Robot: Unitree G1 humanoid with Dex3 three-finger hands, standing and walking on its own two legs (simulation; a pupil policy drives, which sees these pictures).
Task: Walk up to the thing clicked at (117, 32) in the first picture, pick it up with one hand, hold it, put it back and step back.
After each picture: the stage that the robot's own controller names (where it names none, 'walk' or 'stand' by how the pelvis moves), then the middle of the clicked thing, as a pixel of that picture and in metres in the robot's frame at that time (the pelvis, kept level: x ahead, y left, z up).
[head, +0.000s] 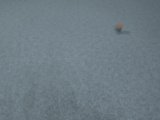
stand; (118, 29) +1.55 -0.42 -0.72
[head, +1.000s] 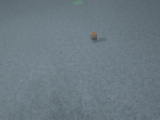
walk; (94, 37) +1.46 +0.00 -0.69
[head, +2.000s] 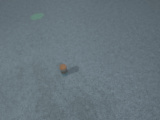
walk; (63, 70) +0.88 +0.26 -0.71
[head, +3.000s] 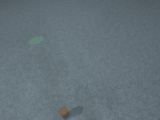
walk; (64, 113) +0.50 +0.24 -0.71
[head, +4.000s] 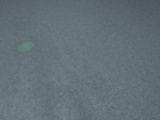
stand; out of the picture +0.31 +0.23 -0.70
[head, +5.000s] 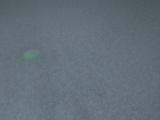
stand; out of the picture +0.31 +0.20 -0.72
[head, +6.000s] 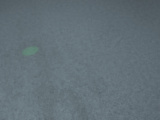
stand; out of the picture +0.31 +0.21 -0.73
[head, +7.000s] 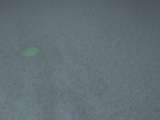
stand; out of the picture +0.30 +0.22 -0.73
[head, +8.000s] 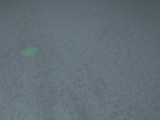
stand; out of the picture +0.30 +0.21 -0.73
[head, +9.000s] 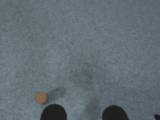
go down; (42, 98) +0.34 +0.23 -0.52
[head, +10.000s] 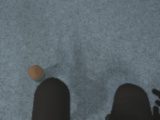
go down; (37, 74) +0.38 +0.26 -0.32
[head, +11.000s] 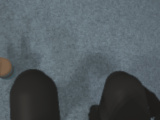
close in; (4, 69) +0.36 +0.29 -0.24
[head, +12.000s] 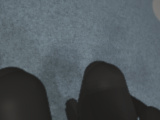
close; out of the picture +0.34 +0.30 -0.21
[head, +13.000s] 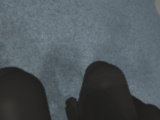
close; out of the picture +0.34 +0.30 -0.21
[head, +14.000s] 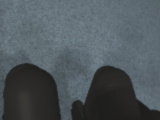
lift; out of the picture +0.28 +0.28 -0.20
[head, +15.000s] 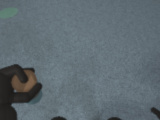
lift; (28, 88) +0.32 +0.19 +0.00
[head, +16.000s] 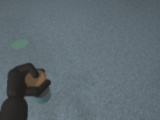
hold; (39, 87) +0.34 +0.17 +0.00
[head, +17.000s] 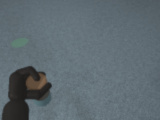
hold; (39, 90) +0.33 +0.17 -0.02
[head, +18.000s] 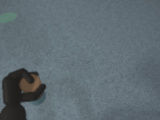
crouch; (34, 90) +0.33 +0.19 -0.08
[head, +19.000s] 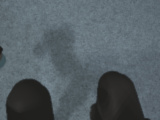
lower; out of the picture +0.42 +0.28 -0.12
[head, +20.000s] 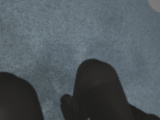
lower; out of the picture +0.37 +0.32 -0.22
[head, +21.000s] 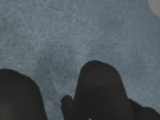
lower; out of the picture +0.36 +0.32 -0.21
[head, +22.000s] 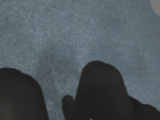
lower; out of the picture +0.35 +0.32 -0.22
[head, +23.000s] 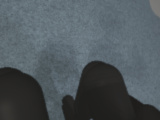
lower; out of the picture +0.35 +0.32 -0.21
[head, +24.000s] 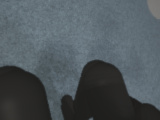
open; out of the picture +0.33 +0.30 -0.22
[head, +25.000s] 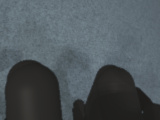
stand; out of the picture +0.34 +0.28 -0.23
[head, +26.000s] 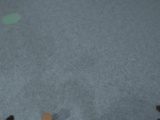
stand; out of the picture +0.32 +0.23 -0.59
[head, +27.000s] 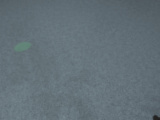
stand; out of the picture +0.32 +0.22 -0.66
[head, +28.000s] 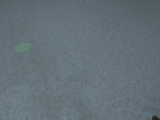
stand; out of the picture +0.31 +0.22 -0.67
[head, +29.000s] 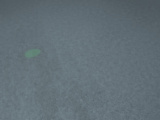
stand; out of the picture +0.34 +0.20 -0.72
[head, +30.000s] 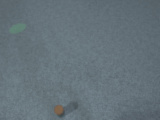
walk; (59, 111) +0.40 +0.21 -0.69
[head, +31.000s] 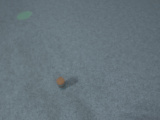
walk; (61, 83) +0.63 +0.23 -0.70
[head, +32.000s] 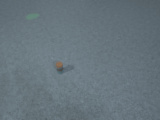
stand; (59, 68) +0.95 +0.23 -0.71
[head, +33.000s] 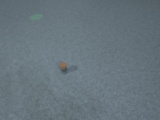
stand; (63, 68) +0.95 +0.22 -0.72
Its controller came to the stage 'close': yes
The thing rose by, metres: 0.70
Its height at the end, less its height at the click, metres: +0.00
